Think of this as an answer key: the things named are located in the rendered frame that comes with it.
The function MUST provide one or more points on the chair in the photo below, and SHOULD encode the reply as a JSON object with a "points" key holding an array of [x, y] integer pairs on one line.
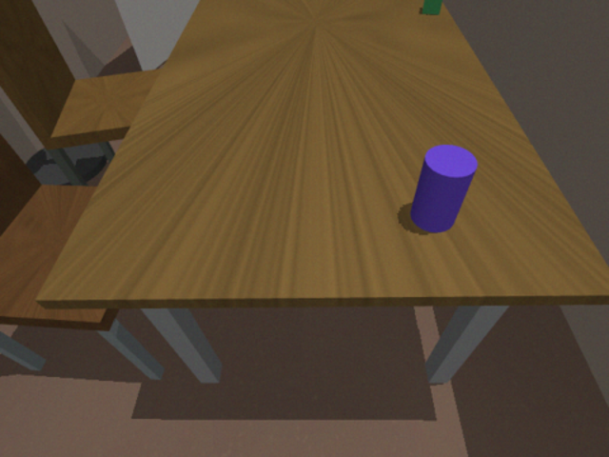
{"points": [[61, 111], [36, 222]]}

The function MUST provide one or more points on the table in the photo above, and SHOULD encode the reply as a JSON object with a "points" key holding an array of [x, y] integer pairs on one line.
{"points": [[274, 164]]}

